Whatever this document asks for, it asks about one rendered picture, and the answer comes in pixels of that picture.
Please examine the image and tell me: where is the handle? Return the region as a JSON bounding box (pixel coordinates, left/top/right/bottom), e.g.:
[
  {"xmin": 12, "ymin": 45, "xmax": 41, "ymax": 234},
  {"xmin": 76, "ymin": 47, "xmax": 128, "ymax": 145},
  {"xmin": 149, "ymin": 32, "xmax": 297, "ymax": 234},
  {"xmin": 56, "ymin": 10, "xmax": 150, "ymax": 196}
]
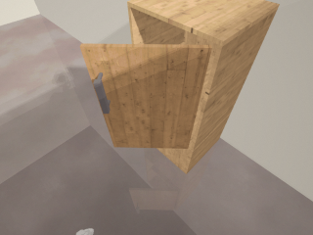
[{"xmin": 93, "ymin": 72, "xmax": 111, "ymax": 114}]

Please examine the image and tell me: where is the cupboard door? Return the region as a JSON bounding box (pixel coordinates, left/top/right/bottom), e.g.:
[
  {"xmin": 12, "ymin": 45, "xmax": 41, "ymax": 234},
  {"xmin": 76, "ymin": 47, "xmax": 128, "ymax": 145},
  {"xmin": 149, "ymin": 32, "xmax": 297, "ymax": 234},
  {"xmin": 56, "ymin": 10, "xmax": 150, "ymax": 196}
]
[{"xmin": 79, "ymin": 43, "xmax": 212, "ymax": 149}]

